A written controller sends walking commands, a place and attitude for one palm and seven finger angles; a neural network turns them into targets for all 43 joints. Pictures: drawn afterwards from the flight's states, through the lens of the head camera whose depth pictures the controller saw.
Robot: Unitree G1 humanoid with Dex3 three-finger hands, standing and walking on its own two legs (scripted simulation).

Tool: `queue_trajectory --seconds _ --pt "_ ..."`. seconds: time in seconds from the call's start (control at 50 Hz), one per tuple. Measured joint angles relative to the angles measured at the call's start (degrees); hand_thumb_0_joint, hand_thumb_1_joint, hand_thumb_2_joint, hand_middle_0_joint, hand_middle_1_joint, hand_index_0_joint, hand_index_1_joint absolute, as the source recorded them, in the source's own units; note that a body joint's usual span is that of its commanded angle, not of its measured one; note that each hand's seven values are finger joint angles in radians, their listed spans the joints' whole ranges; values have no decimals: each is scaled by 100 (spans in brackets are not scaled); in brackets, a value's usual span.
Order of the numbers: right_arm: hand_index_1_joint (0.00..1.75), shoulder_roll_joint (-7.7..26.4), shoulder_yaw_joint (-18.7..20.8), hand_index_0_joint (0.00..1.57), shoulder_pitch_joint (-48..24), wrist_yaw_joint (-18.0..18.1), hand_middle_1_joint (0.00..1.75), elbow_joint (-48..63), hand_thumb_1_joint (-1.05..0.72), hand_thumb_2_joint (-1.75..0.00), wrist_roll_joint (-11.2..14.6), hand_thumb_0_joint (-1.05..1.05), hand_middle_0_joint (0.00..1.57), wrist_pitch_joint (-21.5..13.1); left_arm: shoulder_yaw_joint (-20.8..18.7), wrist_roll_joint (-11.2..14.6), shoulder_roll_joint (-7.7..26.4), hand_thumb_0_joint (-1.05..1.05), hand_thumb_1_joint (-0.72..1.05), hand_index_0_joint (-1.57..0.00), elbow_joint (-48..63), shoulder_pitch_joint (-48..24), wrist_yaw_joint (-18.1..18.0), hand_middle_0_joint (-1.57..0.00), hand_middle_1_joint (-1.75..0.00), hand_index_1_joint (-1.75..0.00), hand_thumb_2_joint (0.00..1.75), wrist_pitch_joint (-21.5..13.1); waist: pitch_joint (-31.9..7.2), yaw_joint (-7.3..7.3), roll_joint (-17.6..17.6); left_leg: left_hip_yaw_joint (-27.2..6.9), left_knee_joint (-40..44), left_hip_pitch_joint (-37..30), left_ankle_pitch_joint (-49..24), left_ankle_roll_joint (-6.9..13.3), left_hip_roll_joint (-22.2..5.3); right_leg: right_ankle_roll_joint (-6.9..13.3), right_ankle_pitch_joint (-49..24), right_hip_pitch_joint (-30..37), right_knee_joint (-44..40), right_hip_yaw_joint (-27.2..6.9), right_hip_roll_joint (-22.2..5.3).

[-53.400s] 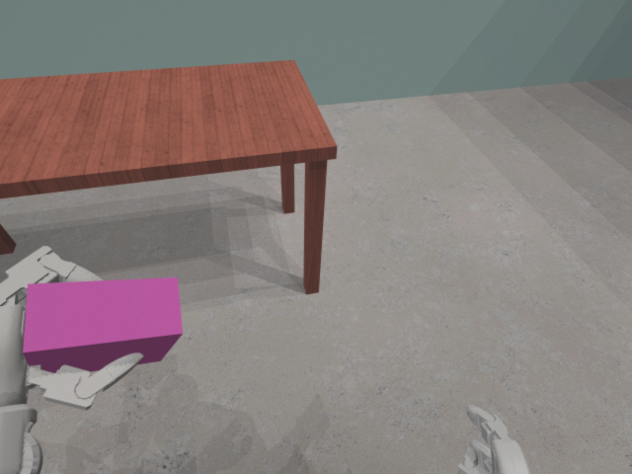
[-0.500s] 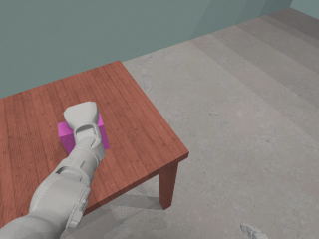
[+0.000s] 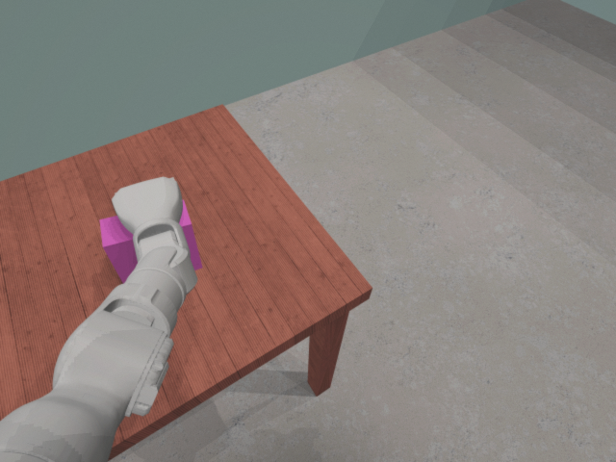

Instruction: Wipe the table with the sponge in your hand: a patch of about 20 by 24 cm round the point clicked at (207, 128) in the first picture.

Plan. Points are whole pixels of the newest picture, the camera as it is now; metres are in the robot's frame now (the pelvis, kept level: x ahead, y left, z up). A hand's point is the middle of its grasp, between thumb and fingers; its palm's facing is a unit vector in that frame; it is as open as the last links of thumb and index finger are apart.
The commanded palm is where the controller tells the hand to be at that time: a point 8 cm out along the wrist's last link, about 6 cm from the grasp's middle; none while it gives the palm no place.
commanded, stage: wipe back along the third lane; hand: left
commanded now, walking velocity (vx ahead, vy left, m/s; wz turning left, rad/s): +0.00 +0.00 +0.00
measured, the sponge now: (158, 253) +0.43 +0.23 -0.03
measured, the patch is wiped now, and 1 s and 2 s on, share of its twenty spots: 1.00 1.00 1.00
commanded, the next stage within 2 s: slide back across to the middle lane in 1.48 s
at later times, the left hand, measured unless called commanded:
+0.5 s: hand (166, 248) +0.41 +0.20 +0.02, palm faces -0.03 -0.05 -1.00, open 9.6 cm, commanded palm +0.36 +0.18 +0.05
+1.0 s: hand (187, 278) +0.36 +0.16 +0.02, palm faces -0.03 -0.05 -1.00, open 9.6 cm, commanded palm +0.31 +0.14 +0.05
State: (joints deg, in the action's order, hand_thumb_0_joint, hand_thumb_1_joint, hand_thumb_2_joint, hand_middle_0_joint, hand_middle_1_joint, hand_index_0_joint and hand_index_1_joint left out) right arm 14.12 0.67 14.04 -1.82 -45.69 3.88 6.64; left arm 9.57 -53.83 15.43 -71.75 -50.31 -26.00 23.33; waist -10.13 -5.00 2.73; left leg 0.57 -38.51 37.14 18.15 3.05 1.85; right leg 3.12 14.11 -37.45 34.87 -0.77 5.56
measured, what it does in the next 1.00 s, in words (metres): stands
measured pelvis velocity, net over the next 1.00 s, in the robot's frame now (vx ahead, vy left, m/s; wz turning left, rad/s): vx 0.02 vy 0.01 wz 0.03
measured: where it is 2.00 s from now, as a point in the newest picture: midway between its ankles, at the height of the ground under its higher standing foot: outside the picture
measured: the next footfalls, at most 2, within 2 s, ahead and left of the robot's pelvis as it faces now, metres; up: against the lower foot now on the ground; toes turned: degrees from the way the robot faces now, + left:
none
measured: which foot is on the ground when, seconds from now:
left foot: down 0.00-1.00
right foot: down 0.00-1.00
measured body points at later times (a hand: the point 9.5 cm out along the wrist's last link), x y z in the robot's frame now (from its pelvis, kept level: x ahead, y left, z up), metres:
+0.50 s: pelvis +0.03 +0.02 +0.01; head +0.05 +0.02 +0.46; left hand +0.41 +0.19 +0.07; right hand +0.22 -0.20 -0.10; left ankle -0.01 +0.08 -0.72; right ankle +0.02 -0.09 -0.72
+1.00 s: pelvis +0.02 +0.01 +0.01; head +0.01 +0.00 +0.46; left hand +0.36 +0.16 +0.07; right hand +0.21 -0.20 -0.10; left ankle -0.01 +0.08 -0.72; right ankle +0.02 -0.09 -0.72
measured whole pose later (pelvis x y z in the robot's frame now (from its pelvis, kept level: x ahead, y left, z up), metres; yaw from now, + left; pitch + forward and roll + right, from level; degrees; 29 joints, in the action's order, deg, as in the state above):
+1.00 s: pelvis +0.02 +0.01 +0.01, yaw +2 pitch +7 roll -1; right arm 12.3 0.8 3.3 -4.8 -42.9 4.4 16.4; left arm 26.3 -53.4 1.5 -46.9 -28.6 -24.5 35.1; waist -9.6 3.1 1.9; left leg -0.4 -33.4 22.2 18.2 3.6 3.6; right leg 2.9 15.8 -22.9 31.7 -0.2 3.9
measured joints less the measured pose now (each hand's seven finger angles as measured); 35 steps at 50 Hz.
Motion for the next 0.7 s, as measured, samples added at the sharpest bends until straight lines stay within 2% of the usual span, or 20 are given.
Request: queue_trajectory --seconds 0.16,0.42,0.56,0.7 --pt "30 -67 38 20 -146 -106 30 -12 -91 -90 30 0 19 99 282 181 -353 0 -47 -77 348 369 -191 -74 -145 -144 108 153 -62 206 -42 0 142 -324 40 59 48 -51 48 336 -148 -21 -44" --pt "30 -171 74 20 -895 -223 30 187 -91 -90 20 0 19 471 898 141 -1047 -1 -45 -75 1133 1033 -140 -73 -147 -146 107 602 -112 605 -111 -66 333 -899 111 134 163 -116 182 926 -306 17 -153" --pt "30 -249 37 20 -1190 -256 30 315 -91 -90 17 0 19 695 1188 82 -1204 -1 -45 -75 1572 1344 6 -73 -146 -145 107 837 -66 708 -147 -105 418 -1137 107 141 196 -117 203 1169 -374 48 -185" --pt "30 -261 -2 20 -1260 -259 30 350 -91 -90 24 0 19 869 1402 49 -1287 -1 -45 -75 1912 1592 149 -73 -146 -145 107 1011 6 750 -127 -130 473 -1302 80 137 215 -109 200 1330 -403 72 -205"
